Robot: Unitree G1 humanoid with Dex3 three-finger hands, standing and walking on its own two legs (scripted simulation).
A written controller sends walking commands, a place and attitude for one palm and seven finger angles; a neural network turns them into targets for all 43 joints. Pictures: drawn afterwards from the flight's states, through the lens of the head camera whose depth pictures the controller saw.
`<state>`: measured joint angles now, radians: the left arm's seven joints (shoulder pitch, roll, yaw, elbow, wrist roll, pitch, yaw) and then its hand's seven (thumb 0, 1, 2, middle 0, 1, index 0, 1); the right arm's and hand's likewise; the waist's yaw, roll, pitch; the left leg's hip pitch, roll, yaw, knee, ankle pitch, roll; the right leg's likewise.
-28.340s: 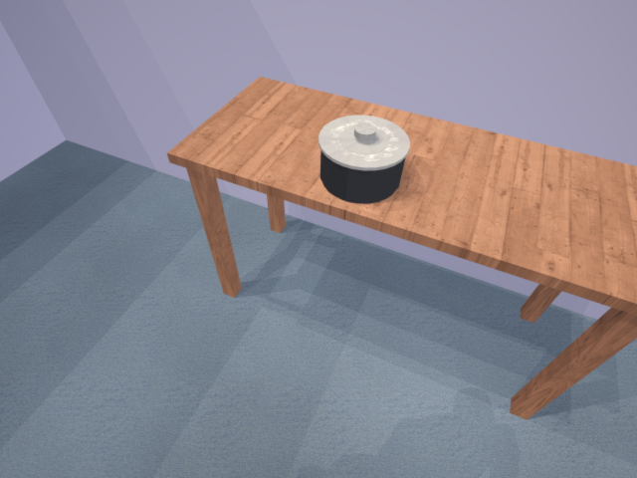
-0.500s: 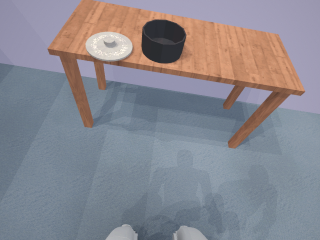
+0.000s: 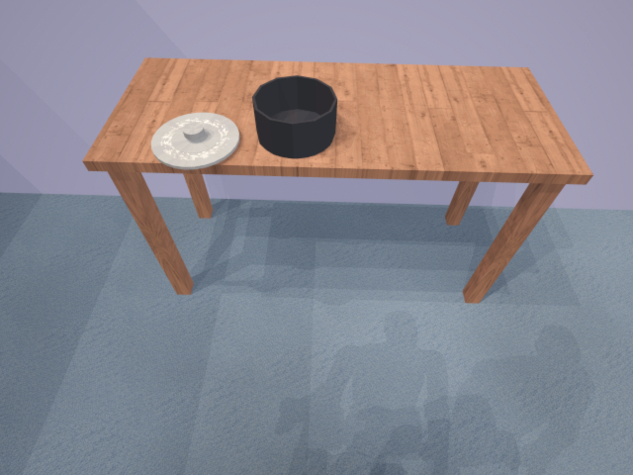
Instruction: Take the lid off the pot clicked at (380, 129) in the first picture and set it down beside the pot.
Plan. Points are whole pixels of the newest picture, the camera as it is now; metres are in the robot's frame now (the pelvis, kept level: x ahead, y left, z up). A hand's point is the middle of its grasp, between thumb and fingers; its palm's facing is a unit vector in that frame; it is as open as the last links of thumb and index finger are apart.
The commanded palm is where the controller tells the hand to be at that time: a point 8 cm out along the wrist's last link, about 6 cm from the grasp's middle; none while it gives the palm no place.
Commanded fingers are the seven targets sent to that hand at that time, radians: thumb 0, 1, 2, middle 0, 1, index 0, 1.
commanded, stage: stop stepping back and stand still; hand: left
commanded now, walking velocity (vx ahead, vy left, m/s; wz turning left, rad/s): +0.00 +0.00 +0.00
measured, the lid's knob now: (193, 130) +0.82 +0.29 -0.08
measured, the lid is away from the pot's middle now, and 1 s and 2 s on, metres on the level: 0.24 0.24 0.24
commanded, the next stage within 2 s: let the arm hang, fingers relaxed in 0.92 s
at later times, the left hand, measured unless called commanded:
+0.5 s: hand out of the picture +0.03 +0.12 -0.18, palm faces +0.03 -0.98 -0.17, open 7.3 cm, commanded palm none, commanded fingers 0.00 0.90 0.90 -0.20 -0.30 -0.20 -0.30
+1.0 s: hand out of the picture +0.08 +0.15 -0.18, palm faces +0.00 -0.98 -0.21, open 7.3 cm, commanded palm none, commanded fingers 0.00 0.90 0.90 -0.20 -0.30 -0.20 -0.30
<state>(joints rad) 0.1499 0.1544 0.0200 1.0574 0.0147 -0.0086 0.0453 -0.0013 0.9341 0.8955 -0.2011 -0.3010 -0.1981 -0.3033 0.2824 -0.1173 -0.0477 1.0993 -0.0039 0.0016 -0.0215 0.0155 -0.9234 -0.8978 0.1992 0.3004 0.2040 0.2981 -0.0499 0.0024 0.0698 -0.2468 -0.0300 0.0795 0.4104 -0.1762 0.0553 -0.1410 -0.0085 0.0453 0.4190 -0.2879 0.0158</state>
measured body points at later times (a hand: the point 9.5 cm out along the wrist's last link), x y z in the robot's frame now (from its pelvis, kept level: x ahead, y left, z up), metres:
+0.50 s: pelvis +0.04 -0.04 +0.00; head +0.08 -0.03 +0.44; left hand +0.03 +0.17 -0.17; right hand +0.05 -0.26 -0.16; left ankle +0.03 +0.08 -0.74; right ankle -0.04 -0.13 -0.74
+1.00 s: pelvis +0.05 -0.03 +0.00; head +0.08 -0.02 +0.44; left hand +0.08 +0.20 -0.16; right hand +0.04 -0.24 -0.16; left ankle +0.03 +0.08 -0.74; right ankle -0.04 -0.13 -0.74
